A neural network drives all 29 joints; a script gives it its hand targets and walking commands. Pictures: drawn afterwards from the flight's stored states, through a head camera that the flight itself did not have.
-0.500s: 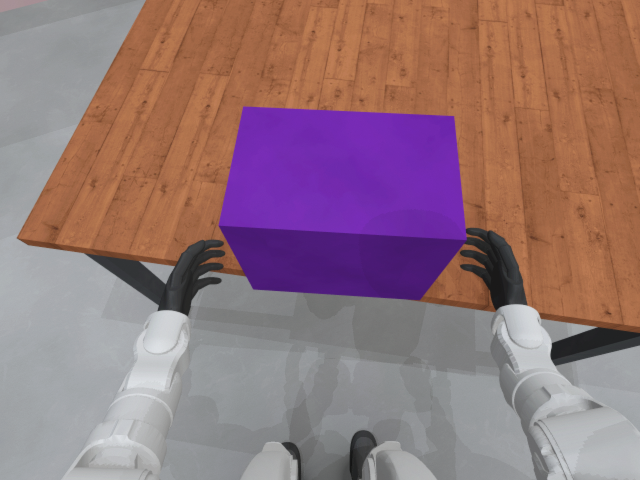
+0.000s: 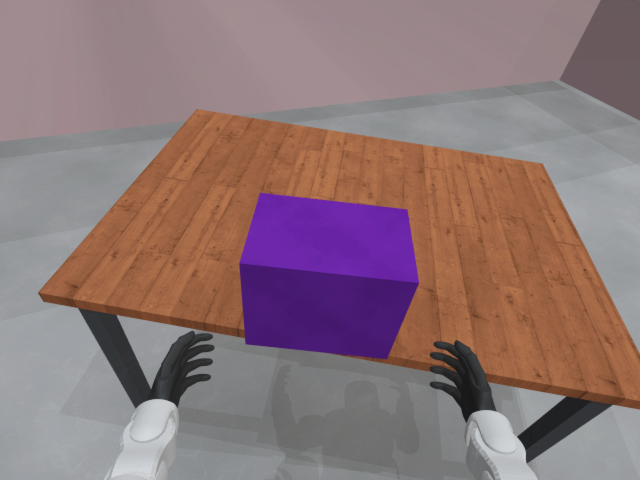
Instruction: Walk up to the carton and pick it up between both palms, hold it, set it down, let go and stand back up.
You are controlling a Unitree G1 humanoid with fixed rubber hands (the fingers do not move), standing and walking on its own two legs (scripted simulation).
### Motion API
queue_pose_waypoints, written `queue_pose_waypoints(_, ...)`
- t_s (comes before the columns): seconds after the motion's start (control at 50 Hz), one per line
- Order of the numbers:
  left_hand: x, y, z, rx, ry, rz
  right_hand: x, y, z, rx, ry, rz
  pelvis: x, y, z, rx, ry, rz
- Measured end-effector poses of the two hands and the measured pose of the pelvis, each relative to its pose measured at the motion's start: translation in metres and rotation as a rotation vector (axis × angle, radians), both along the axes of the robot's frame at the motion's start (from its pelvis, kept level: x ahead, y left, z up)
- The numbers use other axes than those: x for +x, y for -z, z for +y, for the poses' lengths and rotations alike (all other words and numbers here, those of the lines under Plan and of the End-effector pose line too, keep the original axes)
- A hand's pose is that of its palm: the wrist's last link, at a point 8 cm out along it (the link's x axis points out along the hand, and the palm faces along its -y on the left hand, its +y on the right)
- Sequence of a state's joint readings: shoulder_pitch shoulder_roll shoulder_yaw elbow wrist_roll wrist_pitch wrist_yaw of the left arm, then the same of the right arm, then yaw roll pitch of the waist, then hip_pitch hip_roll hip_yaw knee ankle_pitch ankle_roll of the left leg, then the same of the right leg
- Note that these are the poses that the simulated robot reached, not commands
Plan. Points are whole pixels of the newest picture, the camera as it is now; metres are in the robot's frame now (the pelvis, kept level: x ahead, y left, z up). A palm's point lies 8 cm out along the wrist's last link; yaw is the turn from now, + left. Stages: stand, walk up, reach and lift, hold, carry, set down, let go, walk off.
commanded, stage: set down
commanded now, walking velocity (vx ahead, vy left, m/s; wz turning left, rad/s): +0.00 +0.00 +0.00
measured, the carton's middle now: (325, 278) +0.45 -0.02 -0.04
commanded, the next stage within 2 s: let go in 1.22 s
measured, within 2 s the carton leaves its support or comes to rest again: neither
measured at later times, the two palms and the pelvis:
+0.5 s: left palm (143, 442) +0.21 +0.23 -0.08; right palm out of the picture +0.16 -0.20 -0.08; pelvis +0.03 +0.02 +0.01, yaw -3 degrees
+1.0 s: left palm (135, 422) +0.23 +0.24 -0.07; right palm (483, 450) +0.19 -0.21 -0.06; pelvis +0.06 +0.02 +0.02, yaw -4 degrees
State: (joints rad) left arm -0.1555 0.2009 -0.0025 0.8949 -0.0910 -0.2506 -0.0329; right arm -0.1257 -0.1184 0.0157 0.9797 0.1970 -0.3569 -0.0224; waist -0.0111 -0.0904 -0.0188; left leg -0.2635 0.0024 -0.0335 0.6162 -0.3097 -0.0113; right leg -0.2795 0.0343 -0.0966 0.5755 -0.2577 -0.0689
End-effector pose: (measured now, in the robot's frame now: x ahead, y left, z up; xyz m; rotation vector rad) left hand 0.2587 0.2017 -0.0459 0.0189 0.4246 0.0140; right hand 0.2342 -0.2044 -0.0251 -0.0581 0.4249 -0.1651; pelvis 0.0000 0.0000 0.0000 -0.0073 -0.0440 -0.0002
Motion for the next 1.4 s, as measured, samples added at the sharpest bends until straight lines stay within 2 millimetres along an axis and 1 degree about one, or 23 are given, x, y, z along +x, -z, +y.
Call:
queue_pose_waypoints(0.06,-0.028,0.021,0.004,0.003,-0.039,0.098,-0.02,0.012,0.002,-0.028,0.0,0.09,0.002,-0.003,0.002,0.003,0.004,-0.03)
queue_pose_waypoints(0.08,-0.033,0.025,0.008,0.013,-0.054,0.118,-0.023,0.014,0.001,-0.037,0.0,0.103,0.002,-0.003,0.003,0.003,0.006,-0.03)
queue_pose_waypoints(0.12,-0.037,0.028,0.016,0.043,-0.079,0.136,-0.024,0.014,-0.001,-0.049,0.002,0.112,0.0,-0.002,0.005,0.003,0.009,-0.034)
queue_pose_waypoints(0.16,-0.031,0.019,0.024,0.067,-0.102,0.102,-0.018,0.007,-0.002,-0.049,0.003,0.086,-0.001,-0.002,0.007,0.003,0.015,-0.03)
queue_pose_waypoints(0.2,-0.016,0.003,0.027,0.089,-0.101,0.038,-0.006,-0.001,-0.003,-0.047,-0.007,0.046,-0.001,-0.002,0.01,0.002,0.02,-0.018)
queue_pose_waypoints(0.22,-0.009,-0.002,0.027,0.108,-0.084,0.034,-0.002,-0.002,-0.003,-0.049,-0.017,0.053,-0.001,-0.002,0.011,0.0,0.021,-0.018)
queue_pose_waypoints(0.26,0.001,-0.003,0.024,0.142,-0.036,0.087,0.001,0.005,-0.003,-0.053,-0.035,0.113,0.002,-0.005,0.014,-0.002,0.021,-0.026)
queue_pose_waypoints(0.3,0.004,-0.003,0.019,0.146,0.0,0.145,-0.003,0.012,-0.004,-0.043,-0.034,0.16,0.007,-0.008,0.017,-0.002,0.023,-0.027)
queue_pose_waypoints(0.34,0.003,-0.006,0.013,0.133,0.015,0.158,-0.011,0.018,-0.004,-0.027,-0.022,0.167,0.014,-0.01,0.02,-0.003,0.03,-0.022)
queue_pose_waypoints(0.38,-0.003,-0.002,0.012,0.133,0.021,0.193,-0.025,0.028,-0.003,-0.019,-0.015,0.196,0.02,-0.012,0.021,-0.003,0.038,-0.026)
queue_pose_waypoints(0.44,-0.028,0.02,0.016,0.137,0.017,0.344,-0.054,0.048,-0.001,-0.021,-0.016,0.3,0.028,-0.014,0.022,-0.003,0.046,-0.044)
queue_pose_waypoints(0.46,-0.037,0.025,0.018,0.136,0.008,0.385,-0.063,0.052,0.0,-0.02,-0.013,0.324,0.031,-0.014,0.022,-0.002,0.049,-0.045)
queue_pose_waypoints(0.5,-0.05,0.032,0.025,0.144,-0.014,0.433,-0.075,0.055,0.0,-0.023,-0.008,0.348,0.035,-0.014,0.022,0.0,0.058,-0.043)
queue_pose_waypoints(0.54,-0.056,0.033,0.031,0.158,-0.033,0.447,-0.082,0.054,0.0,-0.032,-0.007,0.36,0.038,-0.014,0.021,0.001,0.065,-0.037)
queue_pose_waypoints(0.58,-0.055,0.032,0.037,0.175,-0.041,0.441,-0.081,0.051,-0.001,-0.045,-0.01,0.36,0.04,-0.014,0.02,0.001,0.069,-0.029)
queue_pose_waypoints(0.64,-0.049,0.032,0.042,0.201,-0.026,0.441,-0.075,0.047,-0.006,-0.066,-0.019,0.363,0.043,-0.014,0.019,-0.002,0.072,-0.018)
queue_pose_waypoints(0.7,-0.041,0.031,0.041,0.213,-0.002,0.444,-0.066,0.044,-0.011,-0.08,-0.021,0.36,0.046,-0.015,0.019,-0.007,0.074,-0.008)
queue_pose_waypoints(0.78,-0.029,0.024,0.037,0.208,0.009,0.395,-0.054,0.038,-0.016,-0.086,-0.02,0.32,0.051,-0.016,0.02,-0.011,0.078,0.006)
queue_pose_waypoints(0.86,-0.024,0.021,0.035,0.199,0.012,0.38,-0.049,0.036,-0.015,-0.083,-0.026,0.305,0.056,-0.016,0.022,-0.014,0.079,0.009)
queue_pose_waypoints(1.0,-0.03,0.019,0.038,0.185,0.006,0.383,-0.046,0.036,-0.009,-0.072,-0.023,0.281,0.06,-0.017,0.025,-0.016,0.077,-0.001)
queue_pose_waypoints(1.16,-0.035,0.016,0.042,0.176,0.008,0.369,-0.048,0.035,-0.004,-0.07,-0.02,0.262,0.055,-0.016,0.029,-0.018,0.079,-0.021)
queue_pose_waypoints(1.26,-0.04,0.016,0.041,0.167,0.014,0.367,-0.054,0.033,-0.003,-0.072,-0.015,0.259,0.048,-0.016,0.031,-0.018,0.082,-0.037)
queue_pose_waypoints(1.4,-0.052,0.017,0.038,0.155,0.013,0.371,-0.067,0.03,-0.002,-0.073,-0.011,0.266,0.036,-0.016,0.033,-0.016,0.087,-0.058)
